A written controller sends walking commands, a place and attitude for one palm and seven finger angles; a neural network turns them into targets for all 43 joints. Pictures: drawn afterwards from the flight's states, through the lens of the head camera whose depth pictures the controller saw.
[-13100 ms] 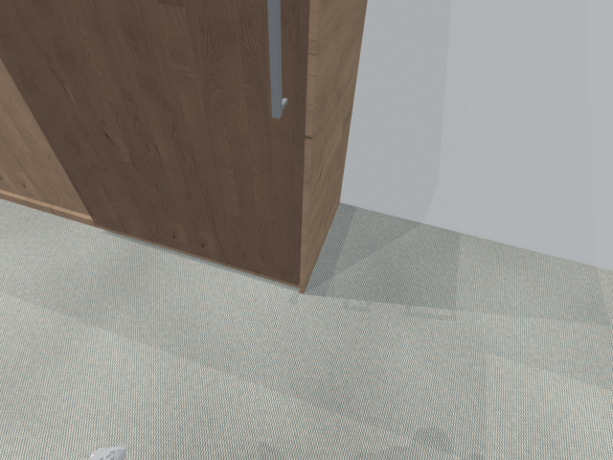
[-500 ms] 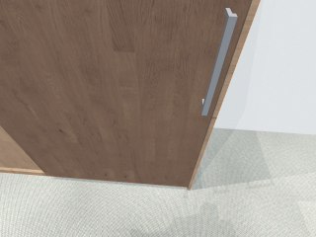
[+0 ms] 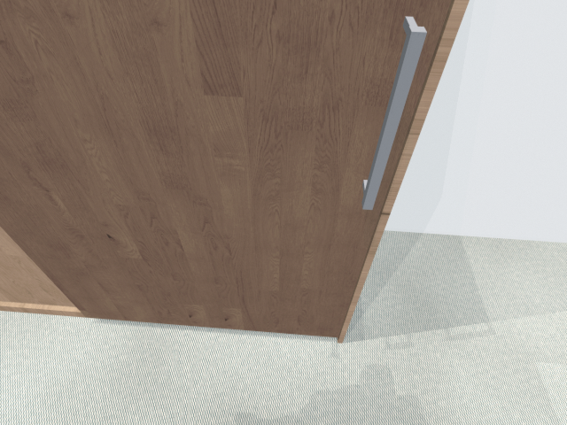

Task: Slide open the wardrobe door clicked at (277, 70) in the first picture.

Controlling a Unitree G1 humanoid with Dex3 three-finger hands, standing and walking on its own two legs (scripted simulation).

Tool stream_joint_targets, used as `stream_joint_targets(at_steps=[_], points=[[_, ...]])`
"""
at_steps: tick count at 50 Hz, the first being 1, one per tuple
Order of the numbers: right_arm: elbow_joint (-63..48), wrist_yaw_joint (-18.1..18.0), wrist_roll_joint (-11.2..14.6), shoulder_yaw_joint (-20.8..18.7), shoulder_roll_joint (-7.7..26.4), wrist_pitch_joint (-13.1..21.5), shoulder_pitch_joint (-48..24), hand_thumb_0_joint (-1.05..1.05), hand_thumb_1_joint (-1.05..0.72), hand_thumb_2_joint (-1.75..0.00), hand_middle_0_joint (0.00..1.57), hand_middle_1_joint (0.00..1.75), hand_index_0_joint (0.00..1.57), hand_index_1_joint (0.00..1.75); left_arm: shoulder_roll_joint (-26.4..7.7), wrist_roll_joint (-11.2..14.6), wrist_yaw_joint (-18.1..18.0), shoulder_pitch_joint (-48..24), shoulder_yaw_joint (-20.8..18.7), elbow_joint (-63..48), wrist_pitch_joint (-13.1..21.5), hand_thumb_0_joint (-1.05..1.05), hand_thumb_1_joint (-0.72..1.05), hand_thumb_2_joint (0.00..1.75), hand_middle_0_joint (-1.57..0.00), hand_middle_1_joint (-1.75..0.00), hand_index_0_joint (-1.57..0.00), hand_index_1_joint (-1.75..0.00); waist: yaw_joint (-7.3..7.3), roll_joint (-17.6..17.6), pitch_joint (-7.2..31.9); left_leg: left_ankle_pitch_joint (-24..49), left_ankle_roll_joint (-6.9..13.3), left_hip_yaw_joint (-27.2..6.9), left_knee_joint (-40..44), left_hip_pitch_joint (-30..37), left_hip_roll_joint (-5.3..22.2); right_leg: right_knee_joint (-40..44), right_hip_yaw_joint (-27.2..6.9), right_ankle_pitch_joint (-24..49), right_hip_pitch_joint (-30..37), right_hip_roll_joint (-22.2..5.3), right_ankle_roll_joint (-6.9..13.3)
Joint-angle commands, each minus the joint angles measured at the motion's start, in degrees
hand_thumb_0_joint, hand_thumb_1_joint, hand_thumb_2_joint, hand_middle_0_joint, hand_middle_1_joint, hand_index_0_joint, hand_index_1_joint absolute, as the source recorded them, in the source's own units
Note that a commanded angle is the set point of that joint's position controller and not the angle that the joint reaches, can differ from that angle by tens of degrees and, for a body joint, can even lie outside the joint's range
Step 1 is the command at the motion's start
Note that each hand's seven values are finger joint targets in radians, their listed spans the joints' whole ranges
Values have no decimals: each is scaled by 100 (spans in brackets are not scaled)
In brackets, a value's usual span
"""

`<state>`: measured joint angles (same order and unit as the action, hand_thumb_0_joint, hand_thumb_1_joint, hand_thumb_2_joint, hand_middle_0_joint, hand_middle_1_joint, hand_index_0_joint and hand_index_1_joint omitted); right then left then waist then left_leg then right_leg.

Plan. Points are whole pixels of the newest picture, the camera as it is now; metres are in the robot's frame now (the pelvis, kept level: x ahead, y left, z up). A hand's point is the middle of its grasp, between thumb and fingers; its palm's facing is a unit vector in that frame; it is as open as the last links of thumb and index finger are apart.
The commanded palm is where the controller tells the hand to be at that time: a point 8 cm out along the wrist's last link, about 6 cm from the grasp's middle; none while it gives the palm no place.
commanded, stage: look again from close up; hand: right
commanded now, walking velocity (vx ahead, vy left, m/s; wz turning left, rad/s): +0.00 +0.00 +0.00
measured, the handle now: (385, 129) +0.51 -0.12 +0.17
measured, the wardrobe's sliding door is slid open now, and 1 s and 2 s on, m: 0.00 0.00 0.00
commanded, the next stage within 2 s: raise the hand with hooked fingers in 0.16 s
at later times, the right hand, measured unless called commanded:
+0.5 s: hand (468, 376) +0.20 -0.22 +0.01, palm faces +0.17 +0.98 -0.08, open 7.7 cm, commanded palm +0.12 -0.28 -0.04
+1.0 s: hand (498, 370) +0.20 -0.24 +0.04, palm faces +0.05 +0.99 -0.08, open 10.5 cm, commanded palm +0.16 -0.29 +0.05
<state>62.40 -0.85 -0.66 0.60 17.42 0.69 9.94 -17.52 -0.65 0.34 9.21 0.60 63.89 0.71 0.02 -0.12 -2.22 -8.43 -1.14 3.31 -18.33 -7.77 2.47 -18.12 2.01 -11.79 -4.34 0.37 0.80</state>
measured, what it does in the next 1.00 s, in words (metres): lowers itself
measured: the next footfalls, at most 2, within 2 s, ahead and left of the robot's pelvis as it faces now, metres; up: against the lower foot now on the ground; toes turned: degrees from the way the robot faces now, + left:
none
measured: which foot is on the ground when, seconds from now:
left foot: down 0.00-1.00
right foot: down 0.00-1.00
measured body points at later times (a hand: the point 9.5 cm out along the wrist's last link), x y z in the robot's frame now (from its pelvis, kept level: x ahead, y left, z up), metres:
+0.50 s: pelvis -0.01 +0.01 -0.04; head +0.01 +0.01 +0.41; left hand +0.15 +0.25 -0.12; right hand +0.19 -0.27 +0.01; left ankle +0.02 +0.13 -0.75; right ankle -0.02 -0.11 -0.75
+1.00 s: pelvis -0.01 +0.02 -0.05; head +0.02 +0.02 +0.40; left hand +0.18 +0.24 -0.12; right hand +0.19 -0.30 +0.05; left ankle +0.02 +0.13 -0.75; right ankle -0.02 -0.11 -0.75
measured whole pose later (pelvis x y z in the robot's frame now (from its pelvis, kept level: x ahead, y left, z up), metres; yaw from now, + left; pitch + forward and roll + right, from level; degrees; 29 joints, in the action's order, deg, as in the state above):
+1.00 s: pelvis -0.01 +0.02 -0.05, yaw -2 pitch +7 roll +2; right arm 0.5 25.3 23.8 -22.7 20.9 13.2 18.7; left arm -13.4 2.4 -4.5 14.0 1.9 32.7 16.9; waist -1.0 2.0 4.4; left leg -21.9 0.6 5.9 -47.7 -32.9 1.5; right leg -51.1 -1.3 -26.5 -31.9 -2.0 -0.5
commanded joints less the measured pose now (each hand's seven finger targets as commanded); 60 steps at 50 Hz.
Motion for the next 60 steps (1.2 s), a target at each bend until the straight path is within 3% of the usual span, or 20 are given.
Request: stream_joint_targets(at_steps=[1, 12, 13, 14, 15, 16, 17, 18, 19, 20, 22, 24, 25, 27, 31, 35, 37, 45, 52, 60], points=[[-297, -49, -27, -210, 1062, 113, -77, 0, -90, -90, 20, 30, 20, 30, -1090, 22, -90, -94, -227, -290, 114, 0, 90, 90, -20, -30, -20, -30, 0, -13, 221, 550, 175, -581, 231, 304, 562, 389, -599, 709, -378, -775, -2], [-296, -46, -21, -218, 1102, 127, -99, 0, -90, -90, 20, 30, 20, 30, -1139, 19, -93, -137, -235, -285, 128, 0, 90, 90, -20, -30, -20, -30, -10, 8, 283, 749, 189, -580, 220, 355, 580, 380, -593, 905, -285, -782, 3], [-143, -272, -32, -112, 365, 229, 486, 0, -90, -90, 20, 30, 20, 30, -513, 46, -44, 51, -167, -555, 209, 0, 90, 90, -20, -30, -20, -30, -4, 366, 386, 1937, 143, -668, -474, 166, 707, -601, -139, 1345, -484, -896, -81], [-7830, -152, 791, -2387, 2514, 1449, -3805, 0, -88, -89, 20, 32, 20, 32, -752, 277, -333, 202, -360, -2301, 812, 0, 90, 90, -20, -30, -20, -30, 344, 875, 2532, 1835, 324, -116, -703, 732, -99, -240, -372, 2003, 599, 90, -176], [-7145, -212, 538, -2361, 2682, 1483, -2128, 0, -85, -88, 20, 33, 20, 33, -424, 265, -540, 81, -214, -2358, 1201, 0, 90, 90, -20, -30, -20, -30, -2, 1608, 1848, 860, 390, -65, -950, 273, -200, -234, -18, 2154, 776, -79, -273], [-6099, -64, 961, -1623, 868, 1065, 240, 0, -83, -87, 21, 34, 21, 34, -441, 165, -474, -24, -314, -2581, 1379, 0, 90, 90, -20, -30, -20, -30, -50, 1368, 1330, 50, 351, 269, -942, -277, -217, -288, -110, 2164, 279, -178, -252], [-5626, 57, 1112, -1492, 259, 1080, 346, 0, -81, -86, 21, 36, 21, 36, -417, 249, -419, 141, -382, -2450, 1461, 0, 90, 90, -20, -30, -20, -30, 135, 598, 794, 80, 258, 278, -932, -704, -223, -576, -182, 1610, -173, -116, -231], [-5685, 280, 1268, -1388, 2, 1403, 461, 0, -78, -85, 21, 37, 21, 37, -483, 193, -382, -49, -490, -2776, 1556, 0, 90, 90, -20, -30, -20, -30, 62, 328, 168, -96, 225, 344, -1022, -1068, -210, -847, -225, 858, -871, -63, -218], [-5126, 512, 1390, -1656, 51, 1767, 1107, 0, -76, -84, 21, 39, 21, 39, -503, 160, -348, -27, -551, -2811, 1613, 0, 90, 90, -20, -30, -20, -30, -30, -350, 75, -522, 211, 398, -1225, -1418, -231, -1086, -246, 217, -1506, -30, -214], [-4607, 850, 1535, -1862, -94, 2166, 1824, 0, -74, -83, 21, 40, 21, 40, -497, 160, -283, -36, -586, -2973, 1670, 0, 90, 90, -20, -30, -20, -30, -238, -625, -21, -773, 261, 397, -1461, -1556, -238, -1330, -214, -58, -2007, 40, -259], [-4386, 1630, 1828, -1848, -273, 3089, 2228, 0, -69, -81, 22, 43, 22, 43, -467, 187, -146, -176, -593, -3208, 1767, 0, 90, 90, -20, -30, -20, -30, -351, -998, 132, -1400, 265, 247, -2133, -2297, -231, -2026, -128, -658, -2916, 100, -268], [-4404, 2451, 2039, -2167, 220, 3772, 2006, 0, -64, -79, 22, 47, 22, 47, -546, 244, -65, -226, -595, -3516, 1895, 0, 90, 90, -20, -30, -20, -30, -315, -768, 523, -1704, 292, -48, -2553, -2629, -149, -2638, -90, -977, -3472, 143, -234], [-4349, 2820, 2134, -2509, 668, 3798, 1899, 0, -62, -78, 22, 48, 22, 48, -636, 260, -60, -149, -601, -3688, 1917, 0, 90, 90, -20, -30, -20, -30, -386, -453, 736, -1641, 334, -275, -2683, -2554, -81, -2853, -63, -890, -3569, 152, -194], [-5133, 3170, 2488, -2890, 1107, 3427, 1529, 0, -57, -76, 22, 51, 22, 51, -663, 307, -177, -197, -556, -4190, 1883, 0, 90, 90, -20, -30, -20, -30, -450, -261, 1559, -1869, 248, -483, -2672, -2235, -28, -2986, 12, -915, -3555, 181, -80], [-6926, 2982, 2786, -3056, 1247, 2950, 574, 0, -48, -72, 23, 57, 23, 57, -491, 256, -374, 94, -453, -4297, 1874, 0, 90, 90, -20, -30, -20, -30, -247, 150, 2102, -1353, 144, -651, -2639, -1975, -96, -3258, -129, -429, -3310, 55, 12], [-7777, 2711, 2465, -2464, 912, 2885, 316, 0, -39, -68, 24, 63, 24, 63, -446, 214, -467, 270, -421, -4006, 1948, 0, 90, 90, -20, -30, -20, -30, 87, 441, 1967, -206, 177, -300, -2870, -2203, -265, -3282, -304, 128, -2892, -40, 60], [-7488, 2732, 2342, -2461, 1008, 2649, 429, 0, -34, -66, 24, 66, 24, 66, -466, 255, -510, 273, -415, -3861, 1947, 0, 90, 90, -20, -30, -20, -30, 130, 474, 1753, -205, 161, -223, -2774, -2272, -260, -3206, -353, 70, -2896, -55, 46], [-7238, 2690, 2610, -3073, 1500, 1658, 619, 0, -15, -58, 25, 78, 25, 78, -413, 339, -607, 12, -253, -4000, 1956, 0, 90, 90, -20, -30, -20, -30, -245, 437, 1699, -521, 176, -146, -2232, -1502, -205, -2604, -408, -11, -2719, -47, 10], [-7116, 2538, 2610, -3070, 1415, 1376, 638, 0, 1, -51, 27, 88, 27, 88, -441, 371, -564, 111, -215, -4000, 2015, 0, 90, 90, -20, -30, -20, -30, -247, 106, 1524, -147, 119, -19, -1985, -1280, -215, -2192, -357, 168, -2452, -57, -6], [-7512, 2471, 2476, -3092, 1771, 1074, -506, 0, 20, -43, 28, 100, 28, 100, -479, 385, -684, 85, -120, -3877, 2130, 0, 90, 90, -20, -30, -20, -30, -224, 444, 1331, -211, 168, 45, -1622, -1031, -238, -1736, -420, 168, -1841, -84, 22]])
